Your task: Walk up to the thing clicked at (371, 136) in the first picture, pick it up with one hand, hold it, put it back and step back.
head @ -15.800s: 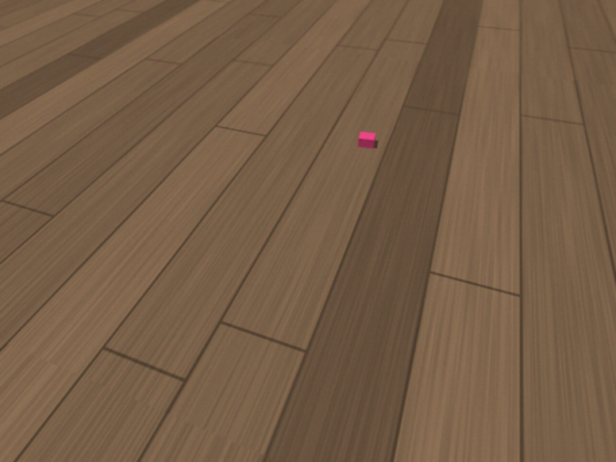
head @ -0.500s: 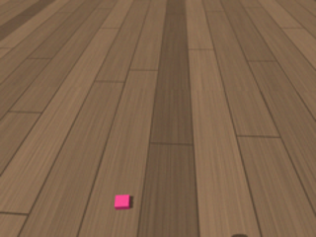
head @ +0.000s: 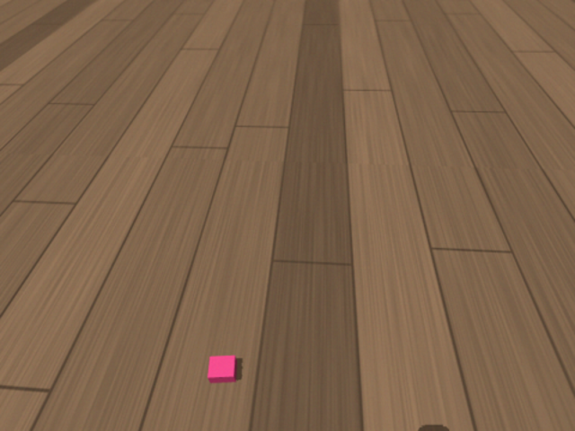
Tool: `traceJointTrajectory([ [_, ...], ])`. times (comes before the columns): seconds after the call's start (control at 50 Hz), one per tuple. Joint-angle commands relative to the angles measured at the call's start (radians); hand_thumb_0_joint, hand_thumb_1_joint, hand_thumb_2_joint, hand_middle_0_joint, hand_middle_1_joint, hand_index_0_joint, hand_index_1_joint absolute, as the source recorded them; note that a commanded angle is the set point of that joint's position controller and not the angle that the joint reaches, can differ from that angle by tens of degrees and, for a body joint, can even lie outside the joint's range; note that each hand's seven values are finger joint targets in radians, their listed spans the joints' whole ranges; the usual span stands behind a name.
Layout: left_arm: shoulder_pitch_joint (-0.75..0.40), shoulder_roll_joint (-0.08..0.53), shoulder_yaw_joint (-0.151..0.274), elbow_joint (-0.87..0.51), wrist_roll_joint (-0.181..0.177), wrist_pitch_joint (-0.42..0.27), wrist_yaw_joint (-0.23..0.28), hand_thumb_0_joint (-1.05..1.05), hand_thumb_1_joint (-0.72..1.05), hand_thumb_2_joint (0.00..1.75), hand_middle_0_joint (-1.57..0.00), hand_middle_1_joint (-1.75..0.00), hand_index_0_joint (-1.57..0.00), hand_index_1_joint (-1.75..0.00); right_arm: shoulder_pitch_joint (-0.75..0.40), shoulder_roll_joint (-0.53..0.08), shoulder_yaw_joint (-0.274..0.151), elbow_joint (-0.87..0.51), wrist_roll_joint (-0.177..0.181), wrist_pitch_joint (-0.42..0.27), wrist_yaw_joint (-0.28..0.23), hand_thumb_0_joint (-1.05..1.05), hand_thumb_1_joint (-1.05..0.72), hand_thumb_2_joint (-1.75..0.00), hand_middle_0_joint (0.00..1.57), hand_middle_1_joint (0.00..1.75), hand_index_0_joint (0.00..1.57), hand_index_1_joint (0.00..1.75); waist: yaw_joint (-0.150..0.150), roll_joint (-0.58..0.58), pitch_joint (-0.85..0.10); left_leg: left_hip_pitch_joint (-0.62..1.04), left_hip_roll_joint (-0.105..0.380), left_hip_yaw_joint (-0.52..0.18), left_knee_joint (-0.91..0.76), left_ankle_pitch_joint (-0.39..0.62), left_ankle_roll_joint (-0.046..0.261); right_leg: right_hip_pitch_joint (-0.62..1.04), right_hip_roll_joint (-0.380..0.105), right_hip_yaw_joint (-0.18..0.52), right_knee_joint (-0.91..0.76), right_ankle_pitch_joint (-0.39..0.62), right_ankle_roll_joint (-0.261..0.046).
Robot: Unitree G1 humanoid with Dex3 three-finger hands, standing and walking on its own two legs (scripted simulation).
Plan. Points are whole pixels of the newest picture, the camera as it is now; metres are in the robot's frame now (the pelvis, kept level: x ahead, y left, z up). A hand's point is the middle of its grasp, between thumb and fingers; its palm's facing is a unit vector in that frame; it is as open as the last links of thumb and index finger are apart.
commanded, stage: stand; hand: left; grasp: from above
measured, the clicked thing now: (222, 369) +0.49 +0.25 -0.76
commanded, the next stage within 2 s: rise first in 0.68 s
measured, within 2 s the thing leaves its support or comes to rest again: neither
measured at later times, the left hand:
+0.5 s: hand out of the picture +0.06 +0.25 -0.16, palm faces -0.03 -0.94 -0.35, open 7.4 cm
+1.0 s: hand out of the picture +0.14 +0.25 -0.16, palm faces +0.00 -0.95 -0.33, open 8.4 cm
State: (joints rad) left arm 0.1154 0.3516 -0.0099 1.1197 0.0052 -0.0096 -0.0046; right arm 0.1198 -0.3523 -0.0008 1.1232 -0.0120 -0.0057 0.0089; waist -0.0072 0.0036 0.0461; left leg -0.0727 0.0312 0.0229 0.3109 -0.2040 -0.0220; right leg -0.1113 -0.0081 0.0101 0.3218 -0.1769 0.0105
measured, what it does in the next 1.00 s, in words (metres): stands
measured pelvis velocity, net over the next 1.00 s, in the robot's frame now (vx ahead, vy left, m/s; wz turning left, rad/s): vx -0.02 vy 0.00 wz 0.03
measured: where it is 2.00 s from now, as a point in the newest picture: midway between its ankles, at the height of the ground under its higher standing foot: outside the picture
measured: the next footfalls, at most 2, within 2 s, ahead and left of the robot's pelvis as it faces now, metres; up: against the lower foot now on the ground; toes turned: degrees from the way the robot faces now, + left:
none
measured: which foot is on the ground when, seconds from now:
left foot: down 0.00-1.00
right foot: down 0.00-1.00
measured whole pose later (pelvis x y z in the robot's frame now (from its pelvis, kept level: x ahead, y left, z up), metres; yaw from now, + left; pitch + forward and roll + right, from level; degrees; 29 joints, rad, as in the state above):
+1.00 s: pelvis -0.02 +0.00 -0.02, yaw +2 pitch +5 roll +0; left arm -0.06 0.34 0.12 1.07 0.08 -0.01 -0.04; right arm 0.20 -0.27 -0.01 0.84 0.02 -0.05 -0.03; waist -0.03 -0.01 0.02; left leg -0.38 0.02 -0.01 0.57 -0.28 -0.02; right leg -0.40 -0.02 -0.01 0.56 -0.25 0.01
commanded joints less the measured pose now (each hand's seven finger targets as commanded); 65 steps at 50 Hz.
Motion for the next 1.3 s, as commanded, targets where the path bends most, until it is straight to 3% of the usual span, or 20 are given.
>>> traceJointTrajectory([
  [0.0,-0.026,0.212,0.045,-0.052,0.003,-0.022,0.017,0.00,0.90,0.90,-0.20,-0.30,-0.20,-0.30,-0.035,-0.214,-0.045,-0.056,0.004,-0.020,-0.018,0.00,-0.90,-0.90,0.20,0.30,0.20,0.30,0.005,0.007,-0.071,0.016,0.111,-0.075,-0.041,0.196,0.035,0.014,-0.118,0.078,-0.035,0.228,-0.031],
  [0.24,-0.029,0.220,0.049,-0.055,0.002,-0.022,0.017,0.00,0.90,0.90,-0.20,-0.30,-0.20,-0.30,-0.033,-0.209,-0.044,-0.057,0.002,-0.019,-0.015,0.00,-0.90,-0.90,0.20,0.30,0.20,0.30,0.004,-0.005,-0.056,-0.006,0.106,-0.079,-0.058,0.138,0.036,0.014,-0.118,0.084,-0.050,0.168,-0.030],
  [0.4,-0.029,0.216,0.048,-0.056,0.003,-0.024,0.017,0.00,0.90,0.90,-0.20,-0.30,-0.20,-0.30,-0.030,-0.210,-0.044,-0.058,0.003,-0.021,-0.016,0.00,-0.90,-0.90,0.20,0.30,0.20,0.30,0.003,-0.005,-0.075,0.006,0.108,-0.078,-0.048,0.171,0.040,0.029,-0.124,0.082,-0.039,0.209,-0.030],
  [0.58,-0.021,0.218,0.048,-0.052,0.004,-0.020,0.014,0.00,0.90,0.90,-0.20,-0.30,-0.20,-0.30,-0.032,-0.208,-0.044,-0.055,0.002,-0.020,-0.014,0.00,-0.90,-0.90,0.20,0.30,0.20,0.30,0.006,0.002,-0.034,-0.023,0.102,-0.086,-0.067,0.084,0.036,-0.008,-0.115,0.082,-0.059,0.097,-0.030],
  [0.7,-0.019,0.220,0.048,-0.054,0.004,-0.025,0.015,0.00,0.90,0.90,-0.20,-0.30,-0.20,-0.30,-0.020,-0.208,-0.042,-0.056,0.003,-0.023,-0.014,0.00,-0.90,-0.90,0.20,0.30,0.20,0.30,0.002,-0.009,-0.068,0.005,0.107,-0.085,-0.051,0.152,0.040,0.012,-0.123,0.086,-0.047,0.187,-0.029],
  [0.76,-0.022,0.218,0.048,-0.054,0.003,-0.023,0.015,0.00,0.86,0.89,-0.20,-0.38,-0.21,-0.37,-0.025,-0.209,-0.042,-0.054,0.001,-0.022,-0.016,0.00,-0.89,-0.90,0.20,0.30,0.20,0.30,0.006,-0.001,-0.050,-0.004,0.106,-0.084,-0.055,0.131,0.039,0.000,-0.122,0.086,-0.046,0.163,-0.031],
  [0.78,-0.373,0.046,0.049,-0.405,-0.048,-0.119,0.032,0.00,0.79,0.90,-0.24,-0.44,-0.22,-0.45,-0.029,-0.047,0.004,-0.339,0.072,-0.075,-0.035,0.00,-0.94,-0.91,0.20,0.30,0.20,0.30,-0.102,0.023,0.023,-0.159,-0.041,0.036,0.022,-0.015,0.034,-0.193,0.002,-0.016,0.006,0.024,-0.013],
  [0.8,-0.495,0.109,0.073,-0.373,-0.046,-0.113,0.036,0.00,0.71,0.88,-0.27,-0.48,-0.23,-0.52,0.023,-0.078,-0.003,-0.289,0.075,-0.076,-0.048,0.00,-0.91,-0.90,0.20,0.30,0.20,0.30,-0.071,-0.011,-0.034,-0.153,-0.041,0.032,0.041,-0.033,0.038,-0.142,0.002,-0.023,0.012,-0.014,-0.012],
  [0.82,-0.271,0.168,0.117,-0.117,-0.026,-0.057,0.041,0.00,0.63,0.85,-0.26,-0.55,-0.24,-0.57,0.055,-0.098,-0.006,-0.266,0.076,-0.064,-0.052,0.00,-0.89,-0.89,0.20,0.30,0.20,0.30,-0.059,-0.062,0.006,-0.201,-0.048,0.029,0.058,-0.053,0.043,-0.154,0.008,-0.035,0.015,-0.060,-0.017],
  [0.84,-0.207,0.171,0.133,-0.077,-0.015,-0.041,0.023,0.00,0.55,0.86,-0.25,-0.63,-0.24,-0.64,0.066,-0.097,-0.021,-0.296,0.071,-0.054,-0.051,0.00,-0.90,-0.90,0.20,0.30,0.20,0.30,-0.025,-0.067,-0.004,-0.236,-0.045,0.031,0.101,-0.032,0.042,-0.169,0.010,-0.038,0.047,-0.060,-0.018],
  [0.86,-0.269,0.206,0.140,-0.116,0.013,-0.039,0.012,0.00,0.47,0.83,-0.23,-0.71,-0.25,-0.72,0.073,-0.100,-0.041,-0.317,0.061,-0.057,-0.057,0.00,-0.87,-0.89,0.20,0.30,0.20,0.30,-0.027,-0.067,-0.082,-0.233,-0.049,0.032,0.128,0.002,0.045,-0.168,0.004,-0.033,0.073,-0.028,-0.017],
  [0.88,-0.326,0.277,0.184,-0.156,0.031,-0.049,0.006,0.00,0.39,0.81,-0.25,-0.79,-0.27,-0.78,0.093,-0.104,-0.056,-0.322,0.055,-0.065,-0.066,0.00,-0.88,-0.90,0.20,0.30,0.20,0.30,-0.017,-0.035,-0.169,-0.229,-0.050,0.028,0.160,0.036,0.043,-0.159,-0.003,-0.022,0.114,0.034,-0.014],
  [0.9,-0.259,0.293,0.212,-0.148,0.061,-0.042,-0.007,0.00,0.31,0.80,-0.23,-0.86,-0.26,-0.83,0.097,-0.098,-0.066,-0.350,0.045,-0.072,-0.063,0.00,-0.87,-0.89,0.20,0.30,0.20,0.30,-0.010,-0.003,-0.232,-0.240,-0.055,0.024,0.191,0.076,0.038,-0.141,-0.007,-0.023,0.157,0.080,-0.016],
  [0.92,-0.159,0.251,0.203,-0.059,0.089,-0.024,-0.020,0.00,0.23,0.78,-0.24,-0.91,-0.28,-0.86,0.127,-0.092,-0.073,-0.349,0.037,-0.072,-0.057,0.00,-0.90,-0.90,0.20,0.30,0.20,0.30,-0.009,-0.032,-0.236,-0.292,-0.057,0.014,0.235,0.095,0.038,-0.163,-0.007,-0.025,0.197,0.106,-0.015],
  [0.94,-0.100,0.215,0.201,-0.054,0.115,-0.011,-0.034,0.00,0.15,0.79,-0.24,-0.91,-0.28,-0.87,0.128,-0.090,-0.084,-0.371,0.030,-0.073,-0.050,0.00,-0.88,-0.89,0.20,0.30,0.20,0.30,0.018,-0.025,-0.268,-0.304,-0.061,0.014,0.265,0.116,0.034,-0.166,-0.004,-0.028,0.233,0.118,-0.021],
  [0.98,-0.082,0.231,0.219,-0.180,0.138,0.013,-0.031,0.00,-0.01,0.80,-0.25,-0.93,-0.28,-0.90,0.120,-0.084,-0.093,-0.436,0.036,-0.075,-0.048,0.00,-0.89,-0.89,0.20,0.30,0.20,0.30,0.050,0.055,-0.340,-0.279,-0.069,0.015,0.265,0.143,0.021,-0.148,0.000,-0.025,0.241,0.122,-0.028],
  [1.04,-0.071,0.153,0.178,-0.233,0.150,0.096,-0.014,0.00,-0.25,0.80,-0.25,-0.93,-0.27,-0.92,0.090,-0.070,-0.084,-0.493,0.044,-0.071,-0.044,0.00,-0.86,-0.89,0.20,0.30,0.20,0.30,0.023,0.040,-0.255,-0.318,-0.055,0.000,0.261,0.114,0.013,-0.222,0.012,-0.043,0.242,0.071,-0.030],
  [1.08,-0.113,0.159,0.169,-0.290,0.158,0.136,-0.006,0.00,-0.35,0.80,-0.28,-0.90,-0.28,-0.89,0.065,-0.072,-0.086,-0.533,0.048,-0.079,-0.041,0.00,-0.88,-0.89,0.20,0.30,0.20,0.30,0.009,0.016,-0.217,-0.373,-0.042,-0.010,0.297,0.065,0.014,-0.289,0.019,-0.051,0.274,0.010,-0.029],
  [1.18,-0.109,0.146,0.175,-0.431,0.168,0.165,0.004,0.00,-0.37,0.79,-0.30,-0.88,-0.30,-0.88,0.088,-0.056,-0.089,-0.578,0.042,-0.111,-0.034,0.00,-0.91,-0.90,0.20,0.30,0.20,0.30,-0.008,-0.009,-0.248,-0.468,-0.039,-0.014,0.402,-0.035,0.022,-0.407,0.020,-0.053,0.370,-0.082,-0.022],
  [1.28,-0.026,0.151,0.185,-0.604,0.207,0.148,0.009,0.00,-0.39,0.80,-0.29,-0.89,-0.29,-0.89,0.103,-0.041,-0.094,-0.623,0.035,-0.145,-0.040,0.00,-0.92,-0.91,0.20,0.30,0.20,0.30,-0.014,0.033,-0.349,-0.513,-0.033,-0.019,0.517,0.013,0.022,-0.473,0.011,-0.043,0.491,-0.034,-0.022],
])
